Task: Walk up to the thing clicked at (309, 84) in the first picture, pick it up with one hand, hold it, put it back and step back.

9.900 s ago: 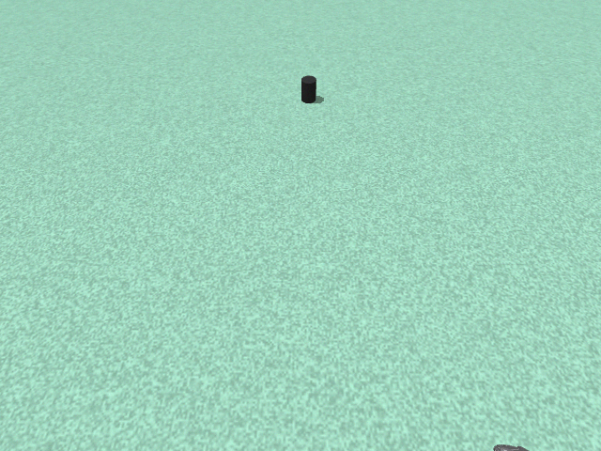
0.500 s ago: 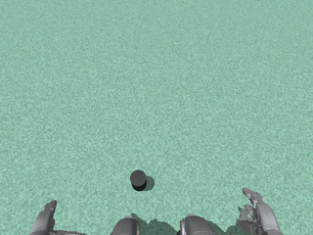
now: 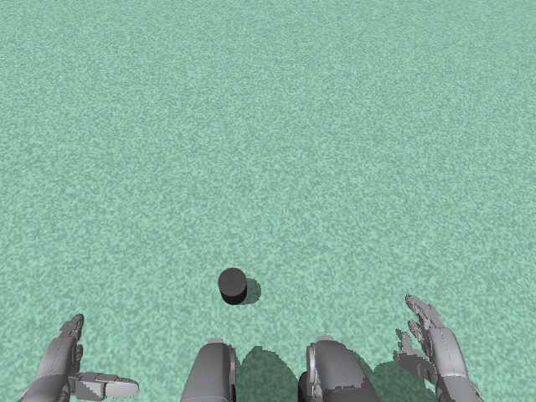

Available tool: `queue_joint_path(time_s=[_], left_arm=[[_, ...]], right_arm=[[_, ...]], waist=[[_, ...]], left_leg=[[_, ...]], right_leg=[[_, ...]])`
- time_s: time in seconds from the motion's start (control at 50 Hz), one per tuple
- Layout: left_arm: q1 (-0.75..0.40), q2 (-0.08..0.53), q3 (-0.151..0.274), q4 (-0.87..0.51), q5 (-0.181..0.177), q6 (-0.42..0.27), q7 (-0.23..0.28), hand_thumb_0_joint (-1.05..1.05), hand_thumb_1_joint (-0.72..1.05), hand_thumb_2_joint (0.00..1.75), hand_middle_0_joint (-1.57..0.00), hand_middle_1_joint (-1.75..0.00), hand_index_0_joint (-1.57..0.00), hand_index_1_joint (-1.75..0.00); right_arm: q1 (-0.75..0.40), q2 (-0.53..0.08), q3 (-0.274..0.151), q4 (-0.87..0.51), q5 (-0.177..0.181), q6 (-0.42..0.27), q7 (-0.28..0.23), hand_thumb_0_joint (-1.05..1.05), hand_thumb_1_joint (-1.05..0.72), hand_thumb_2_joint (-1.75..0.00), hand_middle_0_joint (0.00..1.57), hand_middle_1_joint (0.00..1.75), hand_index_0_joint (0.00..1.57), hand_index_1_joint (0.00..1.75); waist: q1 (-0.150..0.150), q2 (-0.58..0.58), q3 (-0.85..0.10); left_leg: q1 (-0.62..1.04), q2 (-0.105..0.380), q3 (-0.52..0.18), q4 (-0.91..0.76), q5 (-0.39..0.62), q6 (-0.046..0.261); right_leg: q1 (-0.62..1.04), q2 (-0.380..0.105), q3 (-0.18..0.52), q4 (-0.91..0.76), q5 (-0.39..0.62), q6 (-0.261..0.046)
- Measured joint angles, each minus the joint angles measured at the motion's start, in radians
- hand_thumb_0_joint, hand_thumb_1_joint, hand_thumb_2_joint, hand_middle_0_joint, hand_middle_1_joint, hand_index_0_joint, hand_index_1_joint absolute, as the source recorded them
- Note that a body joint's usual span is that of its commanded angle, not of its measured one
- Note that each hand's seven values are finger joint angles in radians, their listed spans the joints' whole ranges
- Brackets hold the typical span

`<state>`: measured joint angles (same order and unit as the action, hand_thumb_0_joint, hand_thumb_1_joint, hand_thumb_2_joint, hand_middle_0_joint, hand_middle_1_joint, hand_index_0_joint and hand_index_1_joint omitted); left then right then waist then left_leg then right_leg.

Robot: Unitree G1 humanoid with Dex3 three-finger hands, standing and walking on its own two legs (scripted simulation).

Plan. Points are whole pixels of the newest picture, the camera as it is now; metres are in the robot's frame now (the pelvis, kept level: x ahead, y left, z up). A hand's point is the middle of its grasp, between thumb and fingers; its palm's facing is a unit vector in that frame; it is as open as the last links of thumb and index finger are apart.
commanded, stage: go down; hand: left
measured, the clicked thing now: (233, 286) +0.42 +0.09 -0.60
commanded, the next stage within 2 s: approach in 1.86 s
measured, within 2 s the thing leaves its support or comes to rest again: neither
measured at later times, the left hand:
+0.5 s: hand (129, 296) +0.30 +0.28 -0.22, palm faces +0.00 -0.99 -0.17, open 17.1 cm
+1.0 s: hand (139, 273) +0.36 +0.28 -0.25, palm faces -0.09 -0.98 -0.19, open 17.0 cm
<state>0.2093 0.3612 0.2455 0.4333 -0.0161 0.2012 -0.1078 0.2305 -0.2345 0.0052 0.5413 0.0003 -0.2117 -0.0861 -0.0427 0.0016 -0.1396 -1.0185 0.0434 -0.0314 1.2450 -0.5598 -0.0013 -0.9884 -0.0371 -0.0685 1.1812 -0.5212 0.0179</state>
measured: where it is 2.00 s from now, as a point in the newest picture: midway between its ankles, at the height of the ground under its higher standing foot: outside the picture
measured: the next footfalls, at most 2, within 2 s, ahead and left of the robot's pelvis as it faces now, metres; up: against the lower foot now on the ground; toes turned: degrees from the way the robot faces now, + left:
none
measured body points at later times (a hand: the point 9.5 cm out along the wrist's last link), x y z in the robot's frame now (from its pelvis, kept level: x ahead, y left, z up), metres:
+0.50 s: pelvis -0.05 -0.01 -0.15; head +0.13 +0.01 +0.26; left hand +0.30 +0.33 -0.20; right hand +0.09 -0.28 -0.26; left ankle +0.02 +0.12 -0.63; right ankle +0.02 -0.14 -0.63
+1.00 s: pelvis -0.07 +0.00 -0.22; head +0.13 +0.03 +0.19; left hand +0.36 +0.33 -0.24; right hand +0.05 -0.29 -0.33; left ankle +0.02 +0.12 -0.64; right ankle +0.02 -0.14 -0.63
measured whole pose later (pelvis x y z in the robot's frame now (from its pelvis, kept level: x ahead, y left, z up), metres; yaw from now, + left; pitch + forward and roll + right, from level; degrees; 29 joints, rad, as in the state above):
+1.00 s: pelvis -0.07 +0.00 -0.22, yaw -3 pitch +33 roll -4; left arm -0.57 0.66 0.50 0.97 -0.04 -0.37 -0.51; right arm 0.17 -0.31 0.05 0.66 -0.02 -0.12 0.00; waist -0.11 0.00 -0.16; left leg -1.93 0.03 -0.07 2.02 -0.68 -0.01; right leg -1.90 -0.05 -0.06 1.96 -0.64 0.00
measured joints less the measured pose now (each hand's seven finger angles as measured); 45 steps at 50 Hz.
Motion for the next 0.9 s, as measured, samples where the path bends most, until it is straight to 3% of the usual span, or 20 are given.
queue_joint_path(time_s=[0.1, 0.2, 0.36, 0.46, 0.7, 0.9], left_arm=[[-0.149, 0.043, 0.039, 0.113, -0.020, -0.159, -0.073, 0.00, -0.43, 0.10, -0.06, -0.06, -0.05, -0.05], [-0.282, 0.072, 0.085, 0.192, -0.035, -0.287, -0.129, 0.00, -0.49, 0.08, -0.07, -0.06, -0.06, -0.06], [-0.418, 0.115, 0.173, 0.330, -0.058, -0.411, -0.236, 0.00, -0.50, 0.06, -0.07, -0.04, -0.06, -0.04], [-0.518, 0.157, 0.206, 0.405, -0.063, -0.484, -0.293, -0.01, -0.47, 0.09, -0.06, -0.06, -0.05, -0.06], [-0.683, 0.240, 0.263, 0.517, -0.056, -0.553, -0.384, -0.01, -0.42, 0.18, -0.03, -0.12, -0.02, -0.11], [-0.754, 0.276, 0.258, 0.526, -0.030, -0.562, -0.402, -0.01, -0.51, 0.27, -0.02, -0.24, -0.03, -0.22]], right_arm=[[-0.015, -0.026, -0.004, 0.017, -0.005, -0.026, 0.018, 0.01, -0.84, -0.89, 0.20, 0.30, 0.21, 0.30], [-0.035, -0.043, -0.007, 0.034, -0.002, -0.003, 0.034, 0.01, -0.86, -0.89, 0.20, 0.30, 0.21, 0.30], [-0.052, -0.053, -0.004, 0.065, -0.003, 0.042, 0.062, 0.01, -0.86, -0.89, 0.20, 0.30, 0.21, 0.30], [-0.063, -0.058, 0.001, 0.091, -0.011, 0.050, 0.070, 0.01, -0.86, -0.89, 0.20, 0.30, 0.21, 0.30], [-0.073, -0.081, 0.026, 0.110, -0.019, 0.068, 0.083, 0.01, -0.86, -0.89, 0.20, 0.30, 0.21, 0.30], [-0.069, -0.084, 0.035, 0.123, -0.023, 0.084, 0.088, 0.01, -0.86, -0.89, 0.20, 0.30, 0.21, 0.30]], waist=[[-0.006, -0.013, -0.020], [-0.017, -0.013, -0.039], [-0.022, -0.003, -0.047], [-0.019, -0.009, -0.037], [-0.050, -0.002, -0.034], [-0.060, -0.004, -0.023]], left_leg=[[-0.177, -0.004, 0.005, 0.141, -0.034, 0.000], [-0.342, -0.003, 0.007, 0.285, -0.071, 0.000], [-0.542, -0.002, 0.000, 0.455, -0.102, -0.003], [-0.645, -0.006, -0.010, 0.538, -0.105, -0.009], [-0.812, -0.007, -0.030, 0.685, -0.116, -0.011], [-0.886, -0.008, -0.037, 0.758, -0.118, -0.007]], right_leg=[[-0.185, -0.007, 0.012, 0.153, -0.038, 0.000], [-0.357, -0.008, 0.023, 0.302, -0.075, -0.001], [-0.560, -0.008, 0.027, 0.477, -0.108, -0.010], [-0.662, -0.012, 0.023, 0.564, -0.115, -0.016], [-0.822, -0.011, 0.014, 0.699, -0.121, -0.020], [-0.891, -0.011, 0.012, 0.764, -0.119, -0.017]])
